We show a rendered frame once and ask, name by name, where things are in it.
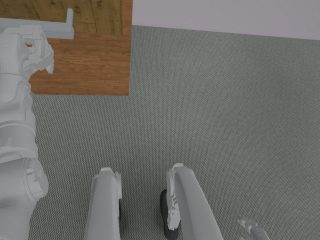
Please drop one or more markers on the robot left hand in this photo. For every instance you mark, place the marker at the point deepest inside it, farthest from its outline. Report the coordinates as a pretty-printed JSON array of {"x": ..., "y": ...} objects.
[{"x": 17, "y": 58}]

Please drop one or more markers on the handle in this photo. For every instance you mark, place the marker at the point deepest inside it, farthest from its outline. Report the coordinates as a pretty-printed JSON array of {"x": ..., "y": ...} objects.
[{"x": 57, "y": 30}]

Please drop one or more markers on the robot right hand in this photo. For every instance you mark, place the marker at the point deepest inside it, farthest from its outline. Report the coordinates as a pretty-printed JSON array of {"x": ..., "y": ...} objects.
[{"x": 252, "y": 228}]

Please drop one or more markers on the robot foot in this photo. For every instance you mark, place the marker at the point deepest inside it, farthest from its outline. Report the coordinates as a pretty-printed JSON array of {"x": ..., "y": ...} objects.
[
  {"x": 119, "y": 218},
  {"x": 173, "y": 233}
]

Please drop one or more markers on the robot left upper arm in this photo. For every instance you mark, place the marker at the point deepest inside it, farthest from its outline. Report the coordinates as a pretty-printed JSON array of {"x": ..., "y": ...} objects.
[{"x": 22, "y": 184}]

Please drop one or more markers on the robot left forearm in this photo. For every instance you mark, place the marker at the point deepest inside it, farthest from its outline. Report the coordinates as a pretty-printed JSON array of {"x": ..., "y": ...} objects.
[{"x": 17, "y": 121}]

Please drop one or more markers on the right robot foot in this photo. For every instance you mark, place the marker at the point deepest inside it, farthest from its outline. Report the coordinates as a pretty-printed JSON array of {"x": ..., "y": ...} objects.
[{"x": 173, "y": 233}]

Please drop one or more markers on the drawer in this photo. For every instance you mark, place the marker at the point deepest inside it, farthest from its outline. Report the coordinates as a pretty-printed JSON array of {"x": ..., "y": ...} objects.
[{"x": 90, "y": 16}]

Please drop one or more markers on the cabinet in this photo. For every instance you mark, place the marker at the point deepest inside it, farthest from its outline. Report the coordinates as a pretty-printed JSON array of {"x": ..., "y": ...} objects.
[{"x": 94, "y": 64}]

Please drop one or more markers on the left robot foot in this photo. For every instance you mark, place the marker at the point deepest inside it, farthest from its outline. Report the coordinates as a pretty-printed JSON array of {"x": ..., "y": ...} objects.
[{"x": 119, "y": 218}]

